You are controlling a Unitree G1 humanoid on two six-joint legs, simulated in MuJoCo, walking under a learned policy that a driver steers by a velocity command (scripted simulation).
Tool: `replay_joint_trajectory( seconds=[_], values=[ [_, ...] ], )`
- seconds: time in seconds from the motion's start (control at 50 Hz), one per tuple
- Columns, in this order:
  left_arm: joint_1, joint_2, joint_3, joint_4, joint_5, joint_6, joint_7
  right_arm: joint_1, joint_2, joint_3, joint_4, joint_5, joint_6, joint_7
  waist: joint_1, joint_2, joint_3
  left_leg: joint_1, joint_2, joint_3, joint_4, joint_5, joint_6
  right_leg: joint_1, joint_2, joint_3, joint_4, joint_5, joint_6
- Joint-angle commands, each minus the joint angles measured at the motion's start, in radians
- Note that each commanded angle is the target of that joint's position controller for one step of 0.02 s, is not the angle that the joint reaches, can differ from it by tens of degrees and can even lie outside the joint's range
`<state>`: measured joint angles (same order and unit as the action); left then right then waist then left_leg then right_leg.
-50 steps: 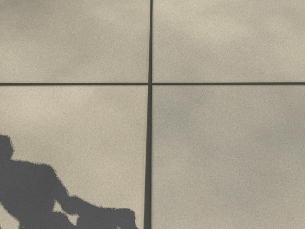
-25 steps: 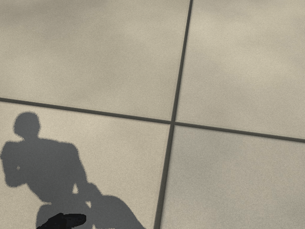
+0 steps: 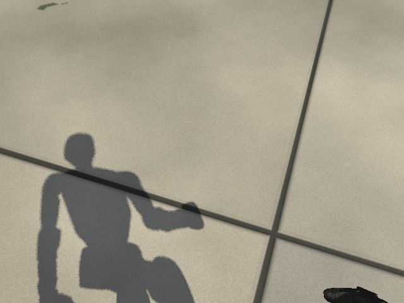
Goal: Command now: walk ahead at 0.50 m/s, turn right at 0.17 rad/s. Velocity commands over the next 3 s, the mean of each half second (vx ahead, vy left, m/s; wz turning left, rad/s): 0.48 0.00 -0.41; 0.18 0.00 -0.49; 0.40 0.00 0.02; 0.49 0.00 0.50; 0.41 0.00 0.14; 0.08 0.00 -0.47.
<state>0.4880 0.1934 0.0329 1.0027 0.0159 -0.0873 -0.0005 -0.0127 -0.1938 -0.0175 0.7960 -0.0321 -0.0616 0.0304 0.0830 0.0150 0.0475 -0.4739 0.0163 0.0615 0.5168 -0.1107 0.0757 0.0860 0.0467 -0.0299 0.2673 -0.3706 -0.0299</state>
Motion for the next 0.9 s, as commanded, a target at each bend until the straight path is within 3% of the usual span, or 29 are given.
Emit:
replay_joint_trajectory(
  seconds=[0.02,0.04,0.06,0.08,0.1,0.14,0.16,0.24,0.34,0.42,0.48,0.52,0.54,0.56,0.58,0.6,0.62,0.64,0.66,0.68,0.72,0.78,0.86,0.9],
  values=[
    [-0.028,0.142,0.022,-0.064,-0.013,-0.003,0.004,0.385,-0.187,-0.065,0.055,-0.029,-0.035,-0.032,-0.221,0.003,-0.211,0.543,0.107,-0.138,-0.091,-0.056,0.074,-0.250,-0.174,0.061,0.486,0.652,-0.092],
    [0.079,0.017,-0.006,-0.092,-0.049,-0.001,0.001,0.466,-0.293,-0.089,0.058,-0.051,-0.033,-0.038,-0.186,0.211,-0.351,0.847,0.420,-0.551,-0.138,-0.100,0.176,-0.602,-0.024,-0.025,0.835,0.004,-0.046],
    [0.074,0.126,0.024,-0.068,-0.026,0.012,0.012,0.440,-0.259,-0.091,0.058,-0.008,-0.016,-0.031,-0.185,0.137,-0.348,0.754,0.441,-0.690,-0.227,-0.198,0.202,-0.685,-0.017,0.054,0.966,-0.139,-0.058],
    [-0.009,0.141,0.034,-0.082,-0.014,0.017,0.009,0.333,-0.182,-0.069,0.043,0.003,-0.013,-0.027,-0.144,0.066,-0.180,0.604,0.385,-0.537,-0.261,-0.247,0.167,-0.712,-0.073,0.086,0.977,-0.053,-0.066],
    [-0.060,0.112,0.029,-0.091,-0.011,0.016,0.000,0.267,-0.127,-0.054,0.037,0.006,-0.021,-0.023,-0.125,0.046,-0.086,0.471,0.336,-0.413,-0.312,-0.195,0.137,-0.694,-0.107,0.087,0.933,0.017,-0.064],
    [-0.073,0.095,0.035,-0.086,0.010,0.040,-0.014,0.244,-0.082,-0.041,0.053,0.010,-0.035,-0.031,-0.079,0.059,-0.012,0.336,0.245,-0.231,-0.363,-0.073,0.061,-0.627,-0.140,0.084,0.873,0.075,-0.057],
    [-0.052,0.077,0.035,-0.086,0.013,0.054,-0.021,0.255,-0.094,-0.043,0.059,0.011,-0.044,-0.034,-0.063,0.083,-0.026,0.322,0.255,-0.194,-0.367,-0.018,0.065,-0.605,-0.138,0.075,0.872,0.088,-0.050],
    [-0.154,0.067,0.040,-0.122,0.016,0.077,-0.038,0.322,-0.111,-0.051,0.086,0.021,-0.066,-0.039,-0.059,0.043,0.000,0.357,0.241,-0.069,-0.395,0.111,0.066,-0.724,-0.154,0.059,0.850,0.199,-0.032],
    [-0.328,0.055,0.031,-0.185,0.012,0.077,-0.052,0.390,-0.107,-0.047,0.118,0.016,-0.061,-0.044,-0.085,0.046,0.040,0.398,0.210,0.064,-0.386,0.232,0.047,-0.782,-0.142,0.012,0.642,0.356,-0.019],
    [-0.455,0.041,0.015,-0.236,0.018,0.074,-0.062,0.445,-0.127,-0.048,0.144,0.016,-0.053,-0.054,-0.115,0.043,0.071,0.469,0.227,0.142,-0.344,0.409,0.035,-0.737,-0.115,-0.076,0.446,0.380,-0.043],
    [-0.425,0.049,0.017,-0.237,0.030,0.066,-0.058,0.456,-0.155,-0.053,0.156,0.018,-0.036,-0.070,-0.097,0.070,0.032,0.533,0.230,0.197,-0.181,0.803,0.016,-0.625,-0.039,-0.144,0.375,0.291,-0.079],
    [-0.289,0.080,0.031,-0.205,0.033,0.057,-0.047,0.426,-0.186,-0.063,0.147,0.020,-0.020,-0.079,-0.042,0.104,-0.051,0.542,0.230,0.203,0.032,0.949,0.012,-0.483,0.023,-0.150,0.341,0.219,-0.119],
    [-0.191,0.107,0.045,-0.176,0.037,0.046,-0.039,0.410,-0.192,-0.067,0.138,0.025,-0.012,-0.078,-0.001,0.092,-0.114,0.509,0.226,0.197,0.209,0.852,0.004,-0.361,0.042,-0.125,0.267,0.256,-0.143],
    [-0.092,0.159,0.065,-0.152,0.049,0.031,-0.024,0.385,-0.194,-0.069,0.122,0.037,-0.010,-0.070,0.064,0.026,-0.178,0.379,0.185,0.208,0.476,0.554,-0.035,-0.179,-0.015,-0.041,0.154,0.467,-0.182],
    [-0.131,0.285,0.099,-0.170,0.035,0.036,-0.014,0.455,-0.094,-0.056,0.069,0.035,-0.013,-0.067,-0.031,-0.223,-0.276,0.030,0.024,0.202,0.840,-0.472,-0.084,0.133,-0.334,0.314,0.311,1.198,-0.282],
    [-0.066,0.334,0.111,-0.192,-0.002,0.047,-0.013,0.473,-0.125,-0.055,0.041,0.043,-0.004,-0.061,0.005,-0.136,-0.456,-0.115,-0.053,-0.021,1.023,-0.526,-0.109,0.245,-0.464,0.566,0.244,1.370,-0.461],
    [-0.127,0.293,0.105,-0.210,-0.011,0.065,0.003,0.398,-0.125,-0.051,0.034,0.037,-0.001,-0.061,0.000,-0.030,-0.373,-0.162,0.010,-0.083,1.010,-0.421,-0.107,0.146,-0.433,0.469,0.184,1.170,-0.439],
    [-0.208,0.224,0.086,-0.217,-0.022,0.074,0.009,0.352,-0.120,-0.048,0.022,0.032,-0.003,-0.060,-0.028,-0.013,-0.212,-0.167,0.044,-0.083,0.915,-0.352,-0.105,-0.031,-0.378,0.395,0.128,1.013,-0.387],
    [-0.247,0.177,0.071,-0.214,-0.024,0.077,0.013,0.311,-0.126,-0.052,0.012,0.016,0.004,-0.060,-0.063,0.012,-0.126,-0.149,0.068,-0.096,0.820,-0.326,-0.107,-0.138,-0.310,0.350,0.089,0.911,-0.332],
    [-0.261,0.152,0.064,-0.218,-0.027,0.078,0.015,0.323,-0.133,-0.056,0.013,-0.005,0.023,-0.059,-0.086,0.013,-0.092,-0.096,0.071,-0.094,0.765,-0.308,-0.111,-0.224,-0.270,0.309,0.068,0.891,-0.300],
    [-0.258,0.166,0.063,-0.221,-0.013,0.069,0.008,0.361,-0.112,-0.053,0.014,-0.009,0.060,-0.058,-0.113,-0.003,-0.118,-0.026,0.055,-0.088,0.697,-0.292,-0.118,-0.289,-0.232,0.277,0.059,0.890,-0.273],
    [-0.248,0.212,0.076,-0.230,-0.003,0.064,0.001,0.331,-0.106,-0.051,-0.008,-0.002,0.078,-0.057,-0.113,-0.034,-0.148,-0.029,0.044,-0.087,0.613,-0.241,-0.123,-0.309,-0.195,0.271,0.054,0.814,-0.242],
    [-0.221,0.207,0.073,-0.239,-0.003,0.081,0.005,0.247,-0.129,-0.056,-0.037,0.001,0.095,-0.059,-0.079,-0.089,-0.138,-0.075,0.045,-0.100,0.519,-0.193,-0.130,-0.291,-0.183,0.318,0.012,0.509,-0.204],
    [-0.196,0.199,0.070,-0.235,0.000,0.084,0.004,0.210,-0.129,-0.054,-0.049,-0.002,0.094,-0.053,-0.057,-0.106,-0.133,-0.086,0.053,-0.107,0.458,-0.173,-0.130,-0.277,-0.181,0.370,-0.049,0.162,-0.207]
  ],
)
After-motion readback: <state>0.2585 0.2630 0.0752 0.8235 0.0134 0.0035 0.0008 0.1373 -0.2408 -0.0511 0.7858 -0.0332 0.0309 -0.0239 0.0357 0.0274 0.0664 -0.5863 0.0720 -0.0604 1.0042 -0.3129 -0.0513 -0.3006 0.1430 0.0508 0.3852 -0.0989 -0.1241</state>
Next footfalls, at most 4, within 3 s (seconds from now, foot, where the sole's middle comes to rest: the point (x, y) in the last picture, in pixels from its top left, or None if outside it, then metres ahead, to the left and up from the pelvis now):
0.02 left None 0.17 0.10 -0.77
0.56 right None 0.40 -0.11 -0.77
1.16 left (207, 293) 0.48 0.05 -0.77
1.58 right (305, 258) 0.63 -0.27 -0.77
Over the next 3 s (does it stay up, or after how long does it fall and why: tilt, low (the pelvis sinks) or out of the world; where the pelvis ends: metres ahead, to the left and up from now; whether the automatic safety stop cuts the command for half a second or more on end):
stays up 1.07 -0.21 0.01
